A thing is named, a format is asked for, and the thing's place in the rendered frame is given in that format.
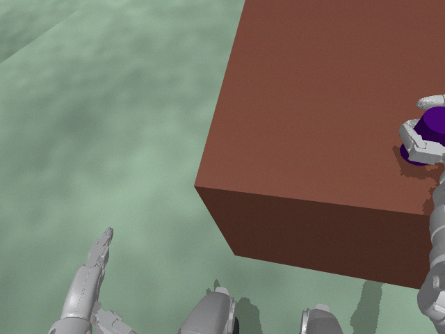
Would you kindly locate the right robot hand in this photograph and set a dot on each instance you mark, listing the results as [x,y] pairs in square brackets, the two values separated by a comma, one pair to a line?
[427,152]

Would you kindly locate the left robot hand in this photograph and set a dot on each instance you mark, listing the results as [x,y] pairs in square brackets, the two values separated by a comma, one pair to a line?
[82,298]

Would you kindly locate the right robot arm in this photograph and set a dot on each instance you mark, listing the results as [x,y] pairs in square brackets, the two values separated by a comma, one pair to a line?
[431,296]

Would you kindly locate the left robot arm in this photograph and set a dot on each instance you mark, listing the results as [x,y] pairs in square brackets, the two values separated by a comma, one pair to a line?
[71,325]

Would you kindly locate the can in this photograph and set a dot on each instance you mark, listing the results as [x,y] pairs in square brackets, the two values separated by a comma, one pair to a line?
[431,127]

